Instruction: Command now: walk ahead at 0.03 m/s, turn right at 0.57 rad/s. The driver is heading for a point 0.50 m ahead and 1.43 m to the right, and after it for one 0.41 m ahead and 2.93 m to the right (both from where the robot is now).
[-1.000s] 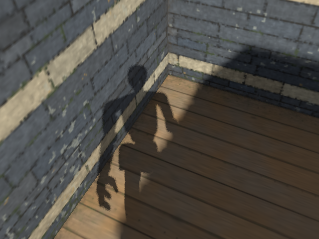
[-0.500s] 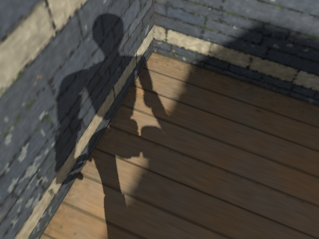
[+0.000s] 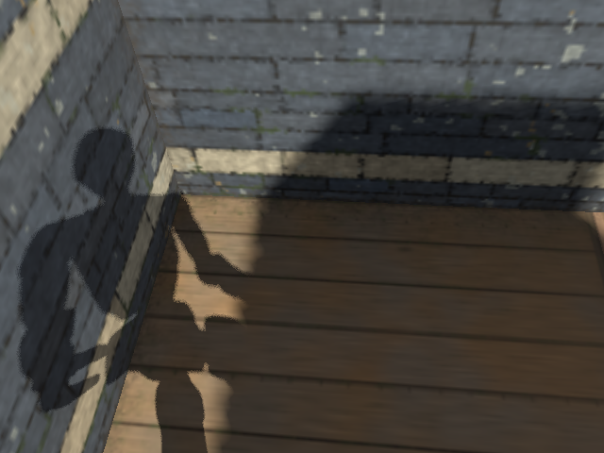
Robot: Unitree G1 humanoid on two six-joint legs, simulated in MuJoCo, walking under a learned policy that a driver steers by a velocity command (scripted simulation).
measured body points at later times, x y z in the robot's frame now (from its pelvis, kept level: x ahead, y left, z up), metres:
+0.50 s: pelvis +0.04 +0.06 +0.02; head +0.05 +0.10 +0.46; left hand +0.21 +0.30 -0.13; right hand +0.02 -0.23 -0.08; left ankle +0.03 +0.16 -0.73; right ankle -0.02 -0.08 -0.65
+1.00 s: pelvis +0.18 -0.10 +0.00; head +0.18 -0.13 +0.45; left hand +0.40 +0.06 -0.12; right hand +0.07 -0.34 -0.14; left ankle +0.28 +0.04 -0.65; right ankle +0.12 -0.11 -0.73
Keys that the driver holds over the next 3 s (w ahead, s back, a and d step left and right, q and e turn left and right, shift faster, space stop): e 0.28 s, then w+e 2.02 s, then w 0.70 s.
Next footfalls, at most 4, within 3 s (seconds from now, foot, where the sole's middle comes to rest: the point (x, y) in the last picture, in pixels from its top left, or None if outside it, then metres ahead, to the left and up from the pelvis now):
0.24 left None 0.07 0.15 -0.77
0.80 right None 0.16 -0.13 -0.77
1.32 left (473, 419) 0.53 -0.28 -0.77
1.82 right None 0.46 -0.66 -0.77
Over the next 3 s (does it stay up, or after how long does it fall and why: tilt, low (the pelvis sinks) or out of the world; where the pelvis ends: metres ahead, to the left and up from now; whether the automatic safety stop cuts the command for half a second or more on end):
stays up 0.53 -1.04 -0.08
